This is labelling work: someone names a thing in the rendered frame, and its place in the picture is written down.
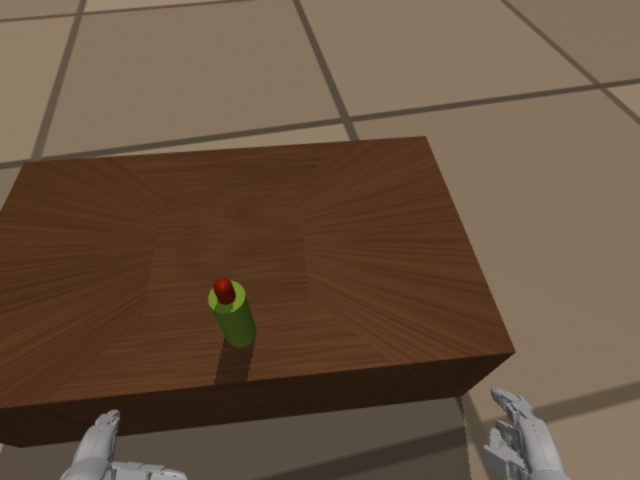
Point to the left robot arm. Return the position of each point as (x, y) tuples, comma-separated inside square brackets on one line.
[(89, 469)]

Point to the right robot hand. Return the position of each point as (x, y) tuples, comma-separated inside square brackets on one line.
[(532, 445)]

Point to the bottle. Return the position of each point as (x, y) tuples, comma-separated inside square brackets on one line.
[(230, 306)]

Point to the left robot hand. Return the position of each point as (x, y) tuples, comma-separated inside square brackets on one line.
[(99, 442)]

